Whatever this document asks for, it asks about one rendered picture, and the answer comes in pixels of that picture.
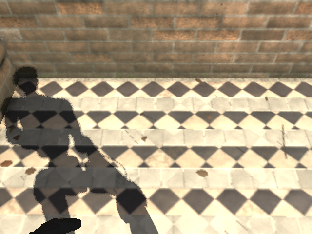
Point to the robot left hand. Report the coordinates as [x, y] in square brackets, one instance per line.
[58, 226]

